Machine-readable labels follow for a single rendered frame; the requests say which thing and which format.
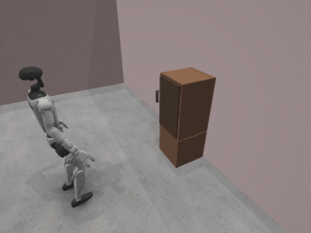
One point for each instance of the robot left thigh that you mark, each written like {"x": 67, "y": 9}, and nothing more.
{"x": 66, "y": 160}

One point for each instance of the left robot shin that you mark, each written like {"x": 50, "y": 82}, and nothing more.
{"x": 68, "y": 170}

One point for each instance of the robot right hand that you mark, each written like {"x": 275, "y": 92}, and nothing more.
{"x": 82, "y": 156}

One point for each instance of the cupboard door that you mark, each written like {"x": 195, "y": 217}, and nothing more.
{"x": 169, "y": 105}

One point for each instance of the handle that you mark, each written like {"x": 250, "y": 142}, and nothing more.
{"x": 156, "y": 96}

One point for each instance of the right robot upper arm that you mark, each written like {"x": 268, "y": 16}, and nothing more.
{"x": 45, "y": 108}

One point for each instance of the robot left hand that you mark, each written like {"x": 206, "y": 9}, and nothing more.
{"x": 63, "y": 123}

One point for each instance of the right robot forearm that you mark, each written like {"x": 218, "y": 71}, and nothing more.
{"x": 60, "y": 139}

